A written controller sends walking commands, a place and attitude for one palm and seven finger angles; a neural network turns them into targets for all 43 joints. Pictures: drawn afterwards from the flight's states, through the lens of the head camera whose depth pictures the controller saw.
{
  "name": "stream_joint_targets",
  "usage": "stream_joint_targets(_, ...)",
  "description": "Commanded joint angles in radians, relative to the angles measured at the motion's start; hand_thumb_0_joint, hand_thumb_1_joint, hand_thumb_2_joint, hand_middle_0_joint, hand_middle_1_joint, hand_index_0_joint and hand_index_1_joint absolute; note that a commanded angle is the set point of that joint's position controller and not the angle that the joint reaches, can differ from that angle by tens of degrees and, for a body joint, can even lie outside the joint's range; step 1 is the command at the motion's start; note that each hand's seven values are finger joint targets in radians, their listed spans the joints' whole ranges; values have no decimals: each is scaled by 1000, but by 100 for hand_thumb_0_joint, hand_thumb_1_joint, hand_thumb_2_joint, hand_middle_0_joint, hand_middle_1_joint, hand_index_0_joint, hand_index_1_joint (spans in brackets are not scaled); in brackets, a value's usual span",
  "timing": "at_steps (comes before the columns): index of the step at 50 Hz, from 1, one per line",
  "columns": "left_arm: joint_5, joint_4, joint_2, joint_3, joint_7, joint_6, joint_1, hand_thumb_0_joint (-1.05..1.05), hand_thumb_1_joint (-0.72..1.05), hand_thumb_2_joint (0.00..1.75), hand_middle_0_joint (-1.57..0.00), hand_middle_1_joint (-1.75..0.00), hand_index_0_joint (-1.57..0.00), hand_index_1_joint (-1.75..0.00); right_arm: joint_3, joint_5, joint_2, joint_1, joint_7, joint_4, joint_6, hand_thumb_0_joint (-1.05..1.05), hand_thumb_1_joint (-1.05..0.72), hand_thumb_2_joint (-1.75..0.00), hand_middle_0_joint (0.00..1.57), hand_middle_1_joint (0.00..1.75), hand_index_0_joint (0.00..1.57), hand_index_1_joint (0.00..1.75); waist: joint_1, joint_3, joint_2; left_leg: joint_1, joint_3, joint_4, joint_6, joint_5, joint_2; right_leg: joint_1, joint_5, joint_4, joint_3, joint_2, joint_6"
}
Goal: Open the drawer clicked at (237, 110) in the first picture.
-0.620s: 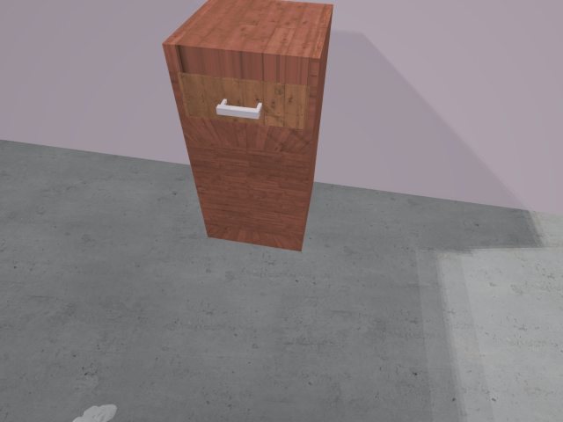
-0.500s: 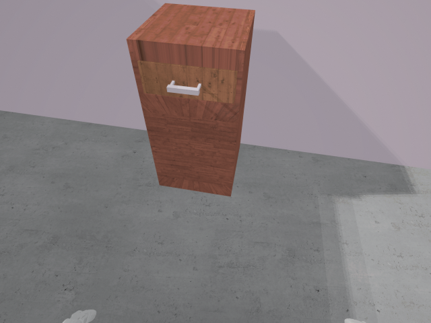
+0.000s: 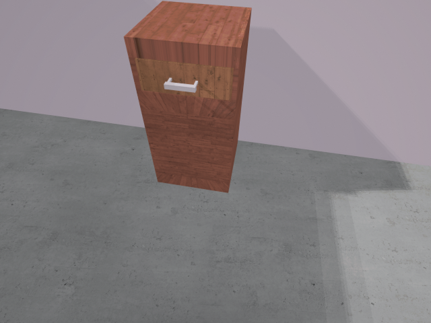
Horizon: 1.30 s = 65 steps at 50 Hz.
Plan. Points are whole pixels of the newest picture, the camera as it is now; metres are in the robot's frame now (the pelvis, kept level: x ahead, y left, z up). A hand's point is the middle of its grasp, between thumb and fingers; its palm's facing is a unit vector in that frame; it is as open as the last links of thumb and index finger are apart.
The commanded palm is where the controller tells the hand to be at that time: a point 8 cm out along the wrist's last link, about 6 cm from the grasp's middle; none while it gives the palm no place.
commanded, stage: stand and wait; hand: left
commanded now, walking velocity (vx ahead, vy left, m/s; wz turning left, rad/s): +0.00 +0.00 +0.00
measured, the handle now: (181, 84) +0.96 +0.19 -0.07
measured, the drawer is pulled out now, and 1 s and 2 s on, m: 0.00 0.00 0.00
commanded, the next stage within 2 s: look at it before walking up in 0.20 s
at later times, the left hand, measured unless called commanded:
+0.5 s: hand out of the picture +0.07 +0.24 -0.15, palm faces -0.03 -0.94 -0.33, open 7.3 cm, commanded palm none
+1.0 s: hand out of the picture +0.07 +0.24 -0.15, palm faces -0.04 -0.94 -0.34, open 7.3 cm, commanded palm none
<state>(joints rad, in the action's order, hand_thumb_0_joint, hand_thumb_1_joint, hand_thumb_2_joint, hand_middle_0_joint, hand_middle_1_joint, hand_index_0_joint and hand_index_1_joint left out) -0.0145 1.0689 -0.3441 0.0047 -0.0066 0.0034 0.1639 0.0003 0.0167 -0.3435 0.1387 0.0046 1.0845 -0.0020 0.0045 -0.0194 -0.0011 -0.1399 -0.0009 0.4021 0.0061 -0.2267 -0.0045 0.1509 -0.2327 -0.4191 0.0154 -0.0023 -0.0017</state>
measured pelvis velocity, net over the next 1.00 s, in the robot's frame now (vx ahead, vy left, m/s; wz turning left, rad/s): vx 0.00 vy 0.00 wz -0.01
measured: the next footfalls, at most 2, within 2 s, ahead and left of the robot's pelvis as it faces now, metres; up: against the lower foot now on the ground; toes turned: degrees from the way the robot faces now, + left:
right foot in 1.94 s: +0.32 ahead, -0.09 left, +0.00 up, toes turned -14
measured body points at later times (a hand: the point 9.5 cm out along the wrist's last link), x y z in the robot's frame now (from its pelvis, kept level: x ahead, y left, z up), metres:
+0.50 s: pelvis -0.01 +0.00 +0.00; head -0.01 -0.01 +0.45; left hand +0.07 +0.29 -0.13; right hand +0.06 -0.30 -0.13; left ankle +0.00 +0.12 -0.74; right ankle +0.00 -0.12 -0.74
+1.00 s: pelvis +0.00 +0.00 +0.00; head +0.00 -0.01 +0.45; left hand +0.07 +0.29 -0.13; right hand +0.07 -0.30 -0.13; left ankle +0.00 +0.12 -0.74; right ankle +0.00 -0.12 -0.74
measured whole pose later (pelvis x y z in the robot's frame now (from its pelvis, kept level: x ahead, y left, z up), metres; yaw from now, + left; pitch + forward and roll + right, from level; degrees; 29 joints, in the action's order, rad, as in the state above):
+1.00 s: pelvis +0.00 +0.00 +0.00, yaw -1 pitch -2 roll +0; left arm -0.02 1.09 -0.34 0.01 -0.01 -0.01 0.15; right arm 0.01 0.01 -0.34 0.13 0.00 1.11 -0.01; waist 0.00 -0.02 0.00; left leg -0.13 -0.01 0.35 0.01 -0.20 -0.02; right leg 0.14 -0.20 -0.37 0.03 0.01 0.00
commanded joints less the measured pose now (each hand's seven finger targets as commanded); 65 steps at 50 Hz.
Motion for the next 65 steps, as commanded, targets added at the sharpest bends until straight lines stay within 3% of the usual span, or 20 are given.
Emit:
stream_joint_targets(1, 5, -64, -206, -42, 16, -28, -63, 0, 90, 90, -20, -30, -20, -30, -38, -6, -202, -69, 12, -65, -34, 0, -90, -90, 20, 30, 20, 30, -2, 42, 0, -4, 95, -77, -39, 107, -107, 12, 99, 85, 99, -115, 35)
stream_joint_targets(19, 3, -49, -206, -40, 17, -30, -62, 0, 90, 90, -20, -30, -20, -30, -36, -7, -202, -51, 9, -39, -33, 0, -90, -90, 20, 30, 20, 30, -4, 24, -5, -11, 100, -96, -34, 76, -109, 31, 52, 111, 112, -110, 34)
stream_joint_targets(49, 2, -47, -209, -42, 18, -32, -57, 0, 90, 90, -20, -30, -20, -30, -37, -9, -210, -58, 13, -36, -35, 0, -90, -90, 20, 30, 20, 30, -6, 51, 0, 46, 77, -89, -30, 159, -123, 15, 190, 101, 116, -107, 36)
stream_joint_targets(52, 2, -55, -199, -45, 17, -25, -58, 0, 90, 90, -20, -30, -20, -30, -39, -7, -197, -45, 16, -39, -32, 0, -90, -90, 20, 30, 20, 30, -9, 48, -1, 43, 58, -72, -27, 163, -126, 22, 230, 81, 125, -106, 37)
stream_joint_targets(58, 1, -60, -116, -34, 23, 0, -2, 0, 90, 90, -20, -30, -20, -30, -29, -6, -103, 4, 21, -50, -15, 0, -90, -90, 20, 30, 20, 30, -11, 55, -6, 37, 13, -15, -12, 173, -130, 54, 292, 22, 144, -98, 30)
stream_joint_targets(59, 0, -63, -123, -37, 23, -1, -1, 0, 90, 90, -20, -30, -20, -30, -32, -7, -112, 7, 21, -54, -13, 0, -90, -90, 20, 30, 20, 30, -10, 56, -4, 34, 15, -12, -12, 168, -130, 56, 287, 20, 144, -95, 30)
stream_joint_targets(61, -3, -56, -121, -36, 19, -5, 17, 0, 90, 90, -20, -30, -20, -30, -29, -2, -108, 17, 14, -47, -14, 0, -90, -90, 20, 30, 20, 30, -6, 73, -10, 25, 8, -16, -13, -3, -119, 39, 86, 45, 161, -93, 39)
stream_joint_targets(63, -6, -45, -91, -32, 15, 2, 55, 0, 90, 90, -20, -30, -20, -30, -20, 4, -64, 41, 3, -36, -7, 0, -90, -90, 20, 30, 20, 30, 5, 4, -34, -48, 4, -15, -11, -202, -92, 74, -207, 94, 203, -93, 51)
stream_joint_targets(65, -9, -44, -103, -42, 12, 4, 87, 0, 90, 90, -20, -30, -20, -30, -24, 6, -52, 59, -2, -38, -4, 0, -90, -90, 20, 30, 20, 30, 14, -68, -87, -126, -24, 50, -9, -277, -55, 105, -387, 157, 279, -122, 79)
